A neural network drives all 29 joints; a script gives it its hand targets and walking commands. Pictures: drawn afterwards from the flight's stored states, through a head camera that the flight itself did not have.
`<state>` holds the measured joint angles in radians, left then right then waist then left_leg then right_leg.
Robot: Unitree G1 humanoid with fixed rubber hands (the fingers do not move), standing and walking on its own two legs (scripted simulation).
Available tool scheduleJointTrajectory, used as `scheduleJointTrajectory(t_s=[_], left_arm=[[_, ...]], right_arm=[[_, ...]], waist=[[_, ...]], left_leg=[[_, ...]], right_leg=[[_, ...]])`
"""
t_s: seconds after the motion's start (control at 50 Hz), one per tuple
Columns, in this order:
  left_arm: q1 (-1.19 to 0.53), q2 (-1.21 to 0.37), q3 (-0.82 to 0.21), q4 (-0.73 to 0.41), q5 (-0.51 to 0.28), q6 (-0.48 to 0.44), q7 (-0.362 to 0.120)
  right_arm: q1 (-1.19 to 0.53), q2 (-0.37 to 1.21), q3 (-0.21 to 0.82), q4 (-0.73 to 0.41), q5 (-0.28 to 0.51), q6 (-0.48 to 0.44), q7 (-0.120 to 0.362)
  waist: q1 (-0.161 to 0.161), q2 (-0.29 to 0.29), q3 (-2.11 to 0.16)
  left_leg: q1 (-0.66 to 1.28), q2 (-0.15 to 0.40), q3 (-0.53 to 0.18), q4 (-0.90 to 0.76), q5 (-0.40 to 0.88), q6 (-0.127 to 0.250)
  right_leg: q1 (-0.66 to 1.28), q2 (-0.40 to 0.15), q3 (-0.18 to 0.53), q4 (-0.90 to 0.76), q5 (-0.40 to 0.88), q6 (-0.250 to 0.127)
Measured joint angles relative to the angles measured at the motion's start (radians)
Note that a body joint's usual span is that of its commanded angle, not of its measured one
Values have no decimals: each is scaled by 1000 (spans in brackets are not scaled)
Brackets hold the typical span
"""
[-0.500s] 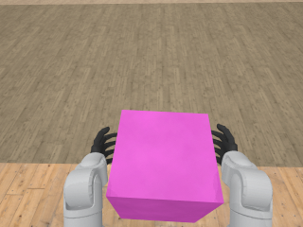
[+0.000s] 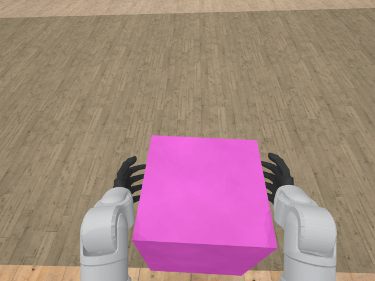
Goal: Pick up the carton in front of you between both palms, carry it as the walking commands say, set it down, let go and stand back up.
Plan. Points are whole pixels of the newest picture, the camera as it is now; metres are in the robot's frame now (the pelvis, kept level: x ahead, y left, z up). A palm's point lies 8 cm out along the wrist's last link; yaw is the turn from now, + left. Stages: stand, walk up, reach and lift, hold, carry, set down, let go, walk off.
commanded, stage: carry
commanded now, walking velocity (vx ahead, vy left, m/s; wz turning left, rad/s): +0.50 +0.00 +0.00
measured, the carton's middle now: (199, 210) +0.27 +0.00 +0.02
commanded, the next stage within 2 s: none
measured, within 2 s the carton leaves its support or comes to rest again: neither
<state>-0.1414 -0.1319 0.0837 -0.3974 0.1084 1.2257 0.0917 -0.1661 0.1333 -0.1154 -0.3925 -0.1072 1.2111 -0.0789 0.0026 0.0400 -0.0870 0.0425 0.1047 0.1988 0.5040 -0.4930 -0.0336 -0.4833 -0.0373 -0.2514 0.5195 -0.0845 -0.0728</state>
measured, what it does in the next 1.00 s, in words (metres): climbs: left foot, then right foot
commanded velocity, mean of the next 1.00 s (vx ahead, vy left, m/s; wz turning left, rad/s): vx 0.34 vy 0.00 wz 0.00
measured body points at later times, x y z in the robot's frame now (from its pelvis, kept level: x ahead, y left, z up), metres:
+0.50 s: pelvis +0.32 +0.02 +0.00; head +0.34 +0.03 +0.45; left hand +0.69 +0.17 +0.16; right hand +0.68 -0.14 +0.17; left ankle +0.43 +0.10 -0.71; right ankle +0.13 -0.08 -0.67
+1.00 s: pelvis +0.61 +0.00 +0.04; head +0.73 +0.00 +0.47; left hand +1.01 +0.17 +0.14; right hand +1.03 -0.14 +0.15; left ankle +0.50 +0.12 -0.60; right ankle +0.69 -0.07 -0.69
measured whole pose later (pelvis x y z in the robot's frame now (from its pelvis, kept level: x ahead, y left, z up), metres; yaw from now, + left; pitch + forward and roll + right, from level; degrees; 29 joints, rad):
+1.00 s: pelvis +0.61 +0.00 +0.04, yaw +0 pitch +6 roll +0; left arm -0.81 -0.07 0.28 -0.14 0.10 1.29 0.14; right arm -0.84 0.02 -0.33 -0.12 -0.07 1.29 -0.12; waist 0.04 0.01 0.18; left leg -0.49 -0.02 0.00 1.20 -0.53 0.01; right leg -0.51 0.01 -0.14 0.53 -0.21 -0.08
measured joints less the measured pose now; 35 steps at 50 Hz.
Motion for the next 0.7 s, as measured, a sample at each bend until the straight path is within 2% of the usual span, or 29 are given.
scheduleJointTrajectory(t_s=[0.02, 0.06, 0.08, 0.12, 0.18, 0.28, 0.34, 0.4, 0.44, 0.48, 0.52, 0.56, 0.62, 0.7], left_arm=[[-14, -1, -1, 24, 1, -3, 0], [-32, -4, 0, 45, -3, 0, 3], [-35, -4, 2, 39, -6, 2, 5], [-34, -5, 8, 8, -13, 6, 9], [-41, -5, 20, -48, -21, 9, 11], [-97, -14, 52, -95, -31, 27, 12], [-169, -11, 64, -77, -29, 43, 15], [-277, 27, 68, -12, -29, 73, 24], [-366, 67, 77, 53, -39, 102, 30], [-460, 123, 89, 138, -61, 123, 39], [-540, 164, 108, 227, -84, 144, 40], [-610, 175, 125, 297, -86, 165, 43], [-691, 166, 154, 357, -67, 177, 46], [-746, 147, 191, 383, -41, 157, 47]], right_arm=[[-4, 1, -13, 7, -1, 2, 0], [-12, 2, -27, 9, -4, 11, 0], [-15, 2, -28, 3, -4, 15, 0], [-24, 4, -23, -17, -1, 18, -1], [-44, 7, -15, -54, 1, 16, -1], [-95, 17, -28, -99, -1, 29, -4], [-159, 1, -46, -95, 4, 51, -13], [-268, -46, -60, -29, 22, 83, -23], [-369, -80, -70, 55, 36, 104, -30], [-476, -102, -72, 164, 44, 109, -45], [-561, -121, -77, 262, 55, 121, -59], [-615, -137, -90, 325, 67, 137, -70], [-672, -148, -128, 371, 75, 141, -73], [-717, -137, -179, 392, 69, 119, -74]], waist=[[9, 7, 7], [16, -3, 33], [18, -9, 46], [19, -17, 66], [20, -28, 76], [16, -33, 55], [18, -30, 41], [19, -34, 33], [10, -45, 33], [-18, -73, 47], [-41, -76, 76], [-51, -69, 107], [-56, -63, 148], [-60, -54, 168]], left_leg=[[-73, 10, -39, 181, 13, 6], [-246, -15, -121, 523, 36, 25], [-322, -24, -136, 626, 63, 37], [-445, -23, -140, 685, 134, 51], [-570, -11, -128, 599, 202, 52], [-661, 1, -101, 341, 302, 38], [-664, -6, -76, 204, 355, 49], [-638, -27, -45, 116, 372, 77], [-589, -54, -11, 61, 348, 99], [-585, -76, 5, 127, 261, 115], [-577, -81, 5, 160, 211, 122], [-542, -86, 1, 125, 206, 119], [-476, -93, -5, 55, 195, 119], [-397, -95, -18, 3, 152, 110]], right_leg=[[0, 2, -7, 42, -42, -17], [33, -4, -12, 44, -98, -27], [59, -6, -12, 18, -100, -15], [117, -2, -10, -48, -100, -9], [202, -1, 2, -137, -105, -3], [335, -3, 23, -225, -153, 24], [410, -3, 34, -229, -213, 46], [477, -7, 45, -196, -297, 74], [494, -24, 57, -100, -385, 93], [405, -58, 101, 179, -433, 82], [235, -23, 192, 535, -411, 57], [78, 2, 223, 748, -367, 29], [-101, -1, 227, 796, -304, 14], [-259, -21, 222, 702, -271, 21]])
